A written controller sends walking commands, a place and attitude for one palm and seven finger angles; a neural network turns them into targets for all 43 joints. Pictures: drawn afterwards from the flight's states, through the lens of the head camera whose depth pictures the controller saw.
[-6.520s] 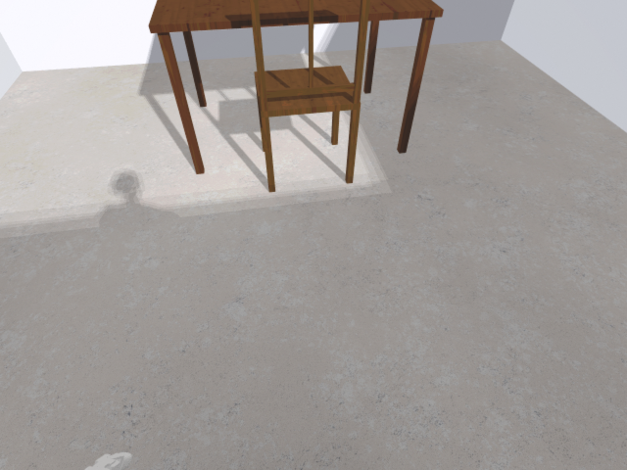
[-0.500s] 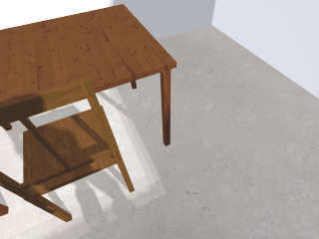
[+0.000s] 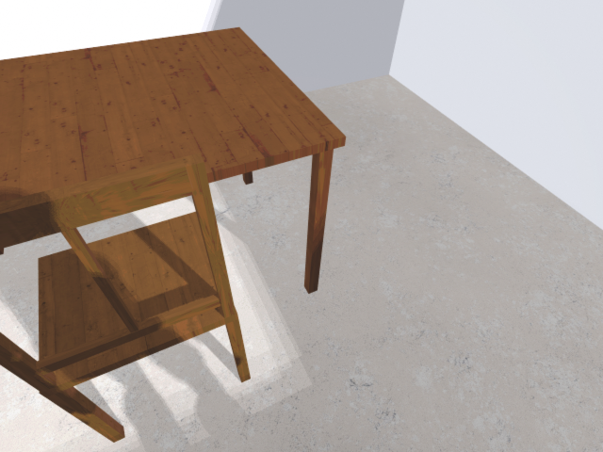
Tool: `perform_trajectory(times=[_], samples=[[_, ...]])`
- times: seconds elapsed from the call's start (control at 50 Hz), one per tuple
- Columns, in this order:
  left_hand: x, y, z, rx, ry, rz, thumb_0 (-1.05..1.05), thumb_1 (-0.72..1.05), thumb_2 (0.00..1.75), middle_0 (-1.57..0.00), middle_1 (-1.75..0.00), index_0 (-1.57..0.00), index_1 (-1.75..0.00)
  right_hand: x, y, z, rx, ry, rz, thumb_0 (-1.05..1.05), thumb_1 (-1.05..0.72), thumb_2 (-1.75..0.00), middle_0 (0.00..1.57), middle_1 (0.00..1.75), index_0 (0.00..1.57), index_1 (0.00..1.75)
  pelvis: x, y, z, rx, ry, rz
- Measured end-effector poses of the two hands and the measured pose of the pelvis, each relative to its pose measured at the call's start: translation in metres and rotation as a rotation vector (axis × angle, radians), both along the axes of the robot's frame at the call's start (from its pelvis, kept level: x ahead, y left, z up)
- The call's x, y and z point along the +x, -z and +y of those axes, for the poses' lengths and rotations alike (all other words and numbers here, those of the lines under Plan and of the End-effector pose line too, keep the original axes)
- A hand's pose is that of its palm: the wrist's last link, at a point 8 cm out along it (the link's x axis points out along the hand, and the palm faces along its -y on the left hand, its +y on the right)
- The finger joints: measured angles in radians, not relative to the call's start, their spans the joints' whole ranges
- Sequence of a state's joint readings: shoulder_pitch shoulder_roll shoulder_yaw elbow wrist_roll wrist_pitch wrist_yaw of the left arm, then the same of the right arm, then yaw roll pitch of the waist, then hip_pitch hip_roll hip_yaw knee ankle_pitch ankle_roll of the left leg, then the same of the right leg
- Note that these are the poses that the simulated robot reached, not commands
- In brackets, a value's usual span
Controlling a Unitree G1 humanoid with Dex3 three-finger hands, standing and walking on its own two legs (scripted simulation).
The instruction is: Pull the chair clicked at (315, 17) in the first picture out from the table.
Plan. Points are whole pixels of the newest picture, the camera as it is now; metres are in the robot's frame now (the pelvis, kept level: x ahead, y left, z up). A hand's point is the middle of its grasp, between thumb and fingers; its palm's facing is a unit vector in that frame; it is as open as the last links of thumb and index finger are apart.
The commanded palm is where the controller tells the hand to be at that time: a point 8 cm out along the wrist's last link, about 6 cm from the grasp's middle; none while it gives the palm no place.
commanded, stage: come to a stop and stand still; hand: left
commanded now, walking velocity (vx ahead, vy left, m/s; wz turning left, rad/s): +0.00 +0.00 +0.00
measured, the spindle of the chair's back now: (106, 286) +0.38 +0.38 -0.09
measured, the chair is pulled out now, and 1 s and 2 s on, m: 0.00 0.00 0.00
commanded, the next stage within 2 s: look again from close up in 0.02 s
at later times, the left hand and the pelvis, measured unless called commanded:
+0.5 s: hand out of the picture -0.01 +0.17 -0.17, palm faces +0.01 -0.97 -0.25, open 7.3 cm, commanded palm none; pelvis -0.01 -0.01 -0.01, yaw +0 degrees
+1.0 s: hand out of the picture -0.01 +0.11 -0.18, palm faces +0.05 -0.98 -0.17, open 7.3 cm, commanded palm none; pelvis +0.00 -0.05 +0.00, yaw +1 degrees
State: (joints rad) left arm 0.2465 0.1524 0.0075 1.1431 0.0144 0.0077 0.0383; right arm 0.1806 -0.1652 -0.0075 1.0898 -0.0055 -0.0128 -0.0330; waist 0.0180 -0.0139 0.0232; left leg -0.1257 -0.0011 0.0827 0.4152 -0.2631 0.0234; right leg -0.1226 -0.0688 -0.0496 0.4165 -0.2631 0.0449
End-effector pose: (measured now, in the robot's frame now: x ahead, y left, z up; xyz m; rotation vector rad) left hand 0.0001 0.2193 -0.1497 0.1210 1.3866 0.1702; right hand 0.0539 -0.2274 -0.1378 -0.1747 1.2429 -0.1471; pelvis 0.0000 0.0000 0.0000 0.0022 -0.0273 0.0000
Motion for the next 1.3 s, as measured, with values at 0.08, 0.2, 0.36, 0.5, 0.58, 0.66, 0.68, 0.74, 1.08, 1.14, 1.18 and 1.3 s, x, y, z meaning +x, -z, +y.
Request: perform_trajectory(times=[0.08,0.2,0.36,0.5,0.58,0.66,0.68,0.74,1.08,1.14,1.18,1.3], samples=[[0.004,0.0,0.002,-0.001,0.005,-0.011,0.0,0.92,0.89,-0.2,-0.3,-0.2,-0.3,-0.023,0.0,-0.003,-0.01,0.011,0.055,0.0,-0.93,-0.89,0.2,0.3,0.2,0.3,-0.001,-0.001,0.0,-0.002,-0.002,-0.005],[0.0,0.0,0.005,0.021,0.041,-0.02,0.0,0.92,0.89,-0.2,-0.3,-0.2,-0.3,-0.058,0.006,-0.001,0.009,0.017,0.114,0.0,-0.92,-0.9,0.2,0.3,0.2,0.3,-0.009,0.003,0.001,-0.008,-0.002,0.007],[-0.012,-0.008,0.011,0.06,0.045,-0.003,0.0,0.91,0.89,-0.2,-0.3,-0.2,-0.3,-0.085,0.022,0.011,0.076,0.026,0.146,0.01,-0.91,-0.9,0.2,0.3,0.2,0.3,-0.014,0.007,-0.002,0.002,-0.001,0.004],[-0.017,-0.012,-0.003,0.064,0.038,0.003,0.0,0.91,0.9,-0.2,-0.29,-0.2,-0.3,-0.084,0.025,0.009,0.109,0.022,0.149,0.01,-0.91,-0.89,0.2,0.3,0.2,0.3,-0.014,0.005,-0.014,0.014,0.004,0.009],[-0.018,-0.01,-0.017,0.046,0.03,0.004,0.0,0.91,0.9,-0.2,-0.29,-0.2,-0.3,-0.082,0.023,0.0,0.102,0.02,0.154,0.01,-0.91,-0.89,0.2,0.3,0.2,0.3,-0.013,0.005,-0.022,0.016,0.003,0.013],[-0.019,-0.006,-0.032,0.022,0.026,0.013,0.0,0.92,0.89,-0.2,-0.3,-0.2,-0.3,-0.077,0.021,-0.013,0.084,0.02,0.155,0.01,-0.91,-0.9,0.2,0.3,0.2,0.3,-0.011,0.004,-0.03,0.016,0.002,0.017],[-0.02,-0.006,-0.035,0.017,0.024,0.017,0.0,0.92,0.89,-0.2,-0.3,-0.2,-0.3,-0.075,0.02,-0.016,0.079,0.02,0.155,0.01,-0.91,-0.9,0.2,0.3,0.2,0.3,-0.011,0.004,-0.032,0.015,0.001,0.018],[-0.022,-0.003,-0.043,0.002,0.018,0.026,0.0,0.92,0.89,-0.2,-0.3,-0.2,-0.3,-0.071,0.017,-0.024,0.063,0.019,0.154,0.01,-0.91,-0.9,0.2,0.3,0.2,0.3,-0.008,0.004,-0.038,0.014,-0.001,0.02],[-0.014,-0.001,-0.058,-0.005,-0.005,0.027,0.0,0.92,0.89,-0.2,-0.3,-0.2,-0.3,-0.049,0.015,-0.044,0.036,0.004,0.149,0.01,-0.92,-0.9,0.2,0.3,0.2,0.3,0.003,0.004,-0.054,0.008,-0.011,0.022],[-0.01,-0.002,-0.058,0.001,-0.005,0.024,0.0,0.92,0.89,-0.2,-0.3,-0.2,-0.3,-0.049,0.015,-0.044,0.039,0.004,0.154,0.01,-0.92,-0.9,0.2,0.3,0.2,0.3,0.005,0.004,-0.055,0.008,-0.011,0.023],[-0.008,-0.002,-0.057,0.004,-0.005,0.02,0.0,0.92,0.89,-0.2,-0.3,-0.2,-0.3,-0.049,0.016,-0.044,0.041,0.004,0.158,0.01,-0.92,-0.9,0.2,0.3,0.2,0.3,0.006,0.004,-0.056,0.008,-0.012,0.023],[-0.003,-0.003,-0.056,0.012,-0.008,0.011,0.0,0.92,0.89,-0.2,-0.3,-0.2,-0.3,-0.05,0.016,-0.043,0.048,0.004,0.169,0.01,-0.92,-0.9,0.2,0.3,0.2,0.3,0.009,0.004,-0.057,0.009,-0.015,0.022]])
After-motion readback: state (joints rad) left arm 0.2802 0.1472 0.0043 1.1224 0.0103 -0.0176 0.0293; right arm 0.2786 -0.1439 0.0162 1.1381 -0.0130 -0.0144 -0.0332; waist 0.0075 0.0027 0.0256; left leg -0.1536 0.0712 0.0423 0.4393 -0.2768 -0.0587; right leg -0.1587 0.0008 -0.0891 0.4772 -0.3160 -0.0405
